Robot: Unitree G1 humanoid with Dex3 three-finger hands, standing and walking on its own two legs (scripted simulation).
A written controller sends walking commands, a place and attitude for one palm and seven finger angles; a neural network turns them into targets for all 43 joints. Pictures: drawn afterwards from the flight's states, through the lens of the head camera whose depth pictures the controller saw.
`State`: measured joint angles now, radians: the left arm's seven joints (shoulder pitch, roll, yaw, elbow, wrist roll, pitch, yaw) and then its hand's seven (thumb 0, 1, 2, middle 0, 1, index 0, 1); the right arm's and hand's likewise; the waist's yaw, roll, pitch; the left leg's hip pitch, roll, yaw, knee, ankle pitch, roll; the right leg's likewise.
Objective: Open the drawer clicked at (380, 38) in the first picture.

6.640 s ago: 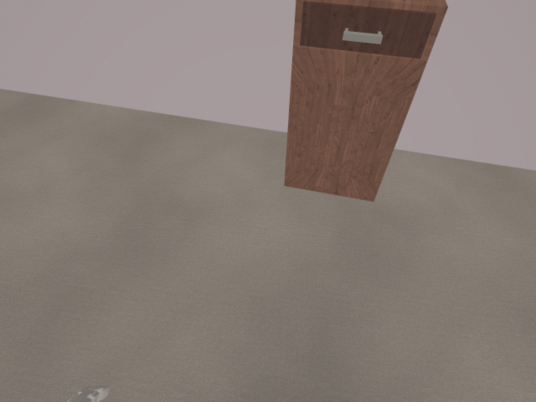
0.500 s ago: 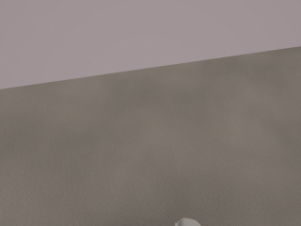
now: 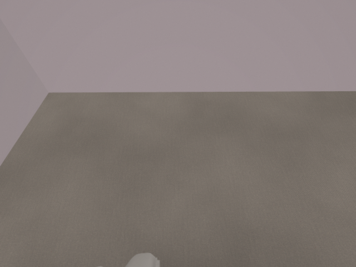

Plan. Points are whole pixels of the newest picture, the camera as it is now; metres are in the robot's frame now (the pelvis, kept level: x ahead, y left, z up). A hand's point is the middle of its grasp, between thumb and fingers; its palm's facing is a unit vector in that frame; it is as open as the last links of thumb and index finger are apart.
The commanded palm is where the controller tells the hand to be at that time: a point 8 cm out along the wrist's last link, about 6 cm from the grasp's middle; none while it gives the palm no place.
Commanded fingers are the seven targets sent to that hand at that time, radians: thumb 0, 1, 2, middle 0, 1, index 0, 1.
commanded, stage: turn to face it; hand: left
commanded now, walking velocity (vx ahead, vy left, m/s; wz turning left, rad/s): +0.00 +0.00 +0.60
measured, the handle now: out of the picture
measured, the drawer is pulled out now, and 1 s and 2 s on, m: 0.00 0.00 0.00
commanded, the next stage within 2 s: none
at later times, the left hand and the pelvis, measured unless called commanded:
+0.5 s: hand out of the picture +0.03 +0.27 -0.16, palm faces +0.30 -0.91 -0.28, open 7.4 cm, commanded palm none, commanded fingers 0.00 0.90 0.90 -0.20 -0.30 -0.20 -0.30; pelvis -0.01 +0.03 -0.01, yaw +17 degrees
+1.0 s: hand out of the picture -0.09 +0.21 -0.17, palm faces +0.59 -0.76 -0.26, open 7.4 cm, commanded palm none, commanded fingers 0.00 0.90 0.90 -0.20 -0.30 -0.20 -0.30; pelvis -0.01 +0.02 -0.01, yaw +36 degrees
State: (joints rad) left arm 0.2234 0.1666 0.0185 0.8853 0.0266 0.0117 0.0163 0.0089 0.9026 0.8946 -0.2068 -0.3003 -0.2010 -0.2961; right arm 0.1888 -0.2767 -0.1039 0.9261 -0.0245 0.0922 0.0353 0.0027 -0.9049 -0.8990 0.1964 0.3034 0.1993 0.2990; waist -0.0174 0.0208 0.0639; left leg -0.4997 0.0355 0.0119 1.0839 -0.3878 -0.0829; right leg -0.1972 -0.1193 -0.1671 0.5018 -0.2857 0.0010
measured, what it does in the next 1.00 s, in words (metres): steps on the spot, turning left: left foot, then right foot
